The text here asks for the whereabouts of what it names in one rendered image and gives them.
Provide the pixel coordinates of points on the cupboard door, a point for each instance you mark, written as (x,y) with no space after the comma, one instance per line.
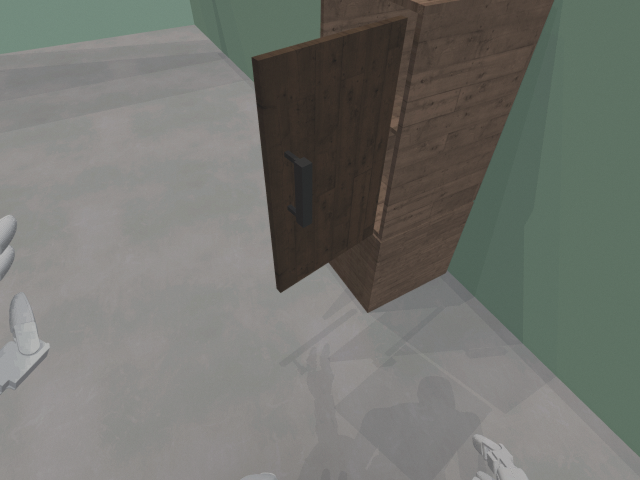
(329,100)

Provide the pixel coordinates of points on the left robot hand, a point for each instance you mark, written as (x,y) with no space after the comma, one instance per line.
(20,357)

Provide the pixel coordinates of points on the right robot hand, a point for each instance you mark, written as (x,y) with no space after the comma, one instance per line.
(500,461)

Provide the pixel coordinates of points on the handle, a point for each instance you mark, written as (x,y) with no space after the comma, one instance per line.
(303,189)

